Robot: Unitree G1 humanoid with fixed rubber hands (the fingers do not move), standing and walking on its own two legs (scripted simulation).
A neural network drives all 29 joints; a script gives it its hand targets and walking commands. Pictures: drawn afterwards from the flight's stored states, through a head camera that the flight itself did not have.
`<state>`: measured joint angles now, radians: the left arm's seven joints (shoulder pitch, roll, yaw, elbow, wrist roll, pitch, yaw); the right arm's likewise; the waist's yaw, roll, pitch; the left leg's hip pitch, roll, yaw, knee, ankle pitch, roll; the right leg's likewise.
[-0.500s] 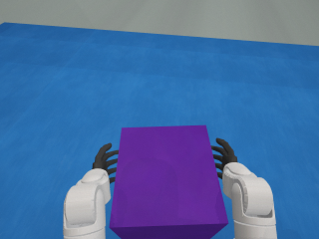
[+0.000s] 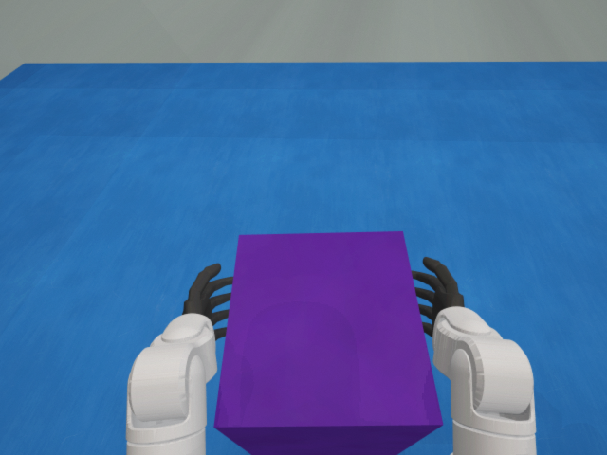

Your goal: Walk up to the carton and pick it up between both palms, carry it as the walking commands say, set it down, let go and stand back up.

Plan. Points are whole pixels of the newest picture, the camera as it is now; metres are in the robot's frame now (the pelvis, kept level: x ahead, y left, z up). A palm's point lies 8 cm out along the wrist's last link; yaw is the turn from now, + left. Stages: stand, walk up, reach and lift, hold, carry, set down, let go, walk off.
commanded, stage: carry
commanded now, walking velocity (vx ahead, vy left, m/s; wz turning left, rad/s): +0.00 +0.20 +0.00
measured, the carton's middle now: (322, 353) +0.27 -0.01 +0.01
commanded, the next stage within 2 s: none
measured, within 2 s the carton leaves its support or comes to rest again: neither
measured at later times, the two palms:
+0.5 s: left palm (95, 381) +0.22 +0.24 +0.08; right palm (364, 382) +0.21 -0.05 +0.07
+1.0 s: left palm out of the picture +0.16 +0.38 +0.08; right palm (225, 426) +0.17 +0.09 +0.08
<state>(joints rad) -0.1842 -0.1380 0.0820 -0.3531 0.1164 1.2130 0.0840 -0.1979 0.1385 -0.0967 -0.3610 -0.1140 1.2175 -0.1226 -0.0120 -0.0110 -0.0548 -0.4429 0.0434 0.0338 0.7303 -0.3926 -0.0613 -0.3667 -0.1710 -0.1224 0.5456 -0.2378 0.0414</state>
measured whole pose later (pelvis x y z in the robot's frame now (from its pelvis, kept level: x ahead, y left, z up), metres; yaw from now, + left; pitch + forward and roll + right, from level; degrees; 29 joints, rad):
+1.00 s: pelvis -0.11 +0.23 -0.01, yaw -1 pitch +4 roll +1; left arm -0.18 -0.14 0.11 -0.36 0.09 1.23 0.11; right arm -0.21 0.14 -0.08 -0.32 -0.13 1.20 -0.11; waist 0.02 -0.01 -0.07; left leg -0.42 -0.01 0.13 0.56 -0.22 0.07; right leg -0.38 -0.05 -0.16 0.71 -0.43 0.03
